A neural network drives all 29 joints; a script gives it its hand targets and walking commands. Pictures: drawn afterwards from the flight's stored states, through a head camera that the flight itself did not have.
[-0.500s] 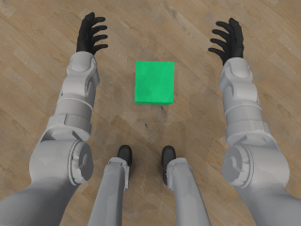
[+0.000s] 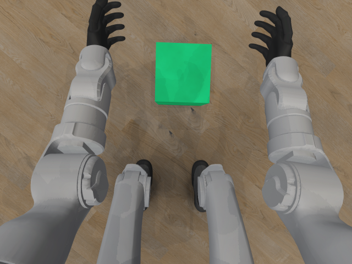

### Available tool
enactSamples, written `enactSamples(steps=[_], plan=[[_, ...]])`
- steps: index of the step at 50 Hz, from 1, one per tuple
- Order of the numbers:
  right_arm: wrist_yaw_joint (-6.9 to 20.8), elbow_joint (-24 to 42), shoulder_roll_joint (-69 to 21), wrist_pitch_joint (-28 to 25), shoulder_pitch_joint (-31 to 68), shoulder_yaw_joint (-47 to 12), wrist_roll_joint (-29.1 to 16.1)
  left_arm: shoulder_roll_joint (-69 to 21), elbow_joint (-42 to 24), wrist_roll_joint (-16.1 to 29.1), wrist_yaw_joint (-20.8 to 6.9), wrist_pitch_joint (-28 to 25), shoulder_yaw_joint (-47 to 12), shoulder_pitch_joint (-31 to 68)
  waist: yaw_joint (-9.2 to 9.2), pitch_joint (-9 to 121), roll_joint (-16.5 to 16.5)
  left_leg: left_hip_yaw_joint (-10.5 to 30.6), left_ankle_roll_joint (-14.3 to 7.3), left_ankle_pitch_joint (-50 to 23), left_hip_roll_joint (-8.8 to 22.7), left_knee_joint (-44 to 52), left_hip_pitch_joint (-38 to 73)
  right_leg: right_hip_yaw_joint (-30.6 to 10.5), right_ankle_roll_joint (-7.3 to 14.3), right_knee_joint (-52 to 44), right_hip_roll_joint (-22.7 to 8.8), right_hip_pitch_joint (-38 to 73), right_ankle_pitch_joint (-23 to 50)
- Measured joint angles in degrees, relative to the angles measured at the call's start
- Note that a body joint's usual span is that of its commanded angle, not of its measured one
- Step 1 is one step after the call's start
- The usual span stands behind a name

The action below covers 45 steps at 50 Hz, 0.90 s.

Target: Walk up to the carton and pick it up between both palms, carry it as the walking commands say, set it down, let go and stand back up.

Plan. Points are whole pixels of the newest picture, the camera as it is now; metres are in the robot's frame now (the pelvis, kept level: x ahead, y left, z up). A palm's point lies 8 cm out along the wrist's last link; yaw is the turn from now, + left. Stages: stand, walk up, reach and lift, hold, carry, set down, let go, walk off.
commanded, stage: reach and lift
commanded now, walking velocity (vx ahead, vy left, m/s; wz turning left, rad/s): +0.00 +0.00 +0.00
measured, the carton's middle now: (181, 78) +0.52 -0.03 -0.47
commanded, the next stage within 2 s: none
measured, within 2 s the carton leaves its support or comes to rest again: neither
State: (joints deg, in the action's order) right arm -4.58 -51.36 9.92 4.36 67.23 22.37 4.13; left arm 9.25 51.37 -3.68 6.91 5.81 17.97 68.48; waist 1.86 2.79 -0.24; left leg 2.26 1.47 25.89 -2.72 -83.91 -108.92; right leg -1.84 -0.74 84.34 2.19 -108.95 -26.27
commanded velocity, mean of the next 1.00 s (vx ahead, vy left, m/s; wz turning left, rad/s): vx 0.00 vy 0.00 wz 0.00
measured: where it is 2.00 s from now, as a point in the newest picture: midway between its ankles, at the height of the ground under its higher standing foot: (171, 194)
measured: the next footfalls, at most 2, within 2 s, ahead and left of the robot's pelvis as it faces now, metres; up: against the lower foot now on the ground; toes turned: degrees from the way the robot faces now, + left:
none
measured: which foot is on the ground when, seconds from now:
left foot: down 0.00-1.00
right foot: down 0.00-1.00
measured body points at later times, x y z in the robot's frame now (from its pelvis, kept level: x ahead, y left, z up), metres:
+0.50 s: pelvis -0.03 +0.00 -0.13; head +0.33 -0.01 +0.13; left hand +0.54 +0.14 -0.29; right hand +0.52 -0.19 -0.29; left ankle +0.07 +0.12 -0.53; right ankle +0.07 -0.12 -0.53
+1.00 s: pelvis -0.03 +0.00 -0.20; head +0.35 -0.01 +0.03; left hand +0.53 +0.14 -0.40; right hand +0.51 -0.19 -0.40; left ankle +0.07 +0.12 -0.53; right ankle +0.07 -0.12 -0.53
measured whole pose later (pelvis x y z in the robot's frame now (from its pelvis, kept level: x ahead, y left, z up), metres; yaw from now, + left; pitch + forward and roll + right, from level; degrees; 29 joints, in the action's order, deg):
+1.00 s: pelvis -0.03 +0.00 -0.20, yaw +0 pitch +36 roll +0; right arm -5.9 -68.6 19.3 0.9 85.7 7.3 -10.7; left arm 18.2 68.6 10.8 7.4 1.8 4.4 86.9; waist 1.7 -24.1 -0.8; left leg 1.2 2.1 35.0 -3.6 -127.1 -128.3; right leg -0.8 -1.2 127.3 2.2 -128.2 -35.2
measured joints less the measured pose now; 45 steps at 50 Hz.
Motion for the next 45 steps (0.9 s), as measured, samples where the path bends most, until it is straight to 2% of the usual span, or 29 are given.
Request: enactSamples(steps=[10,31,45], plan=[[-1.28,-1.4,3.87,1.92,4.16,-5.58,-5.46,3.22,1.86,5.94,1.42,1.58,-4.19,4.05,-0.06,-3.35,-0.54,-0.33,0.37,3.07,-0.76,-13.47,-8.95,-0.39,-0.52,13.65,0.56,-9.08,-3.08],[-2.18,-10.43,7.08,-0.22,14.4,-10.66,-10.2,6.99,11.31,10.84,1.28,-1.19,-8.67,14.18,-0.28,-16.16,-0.95,-0.46,1.05,6.13,-1.38,-32.56,-18.93,0.08,-1.08,32.46,1.37,-19.06,-5.86],[-1.6,-16.47,8.85,-2.85,18.0,-14.27,-14.12,8.4,16.44,13.38,0.52,-3.48,-12.88,17.8,-0.27,-26.05,-0.4,-0.66,0.99,8.5,-1.18,-41.54,-19.41,1.06,-0.56,41.3,0.41,-19.34,-8.29]])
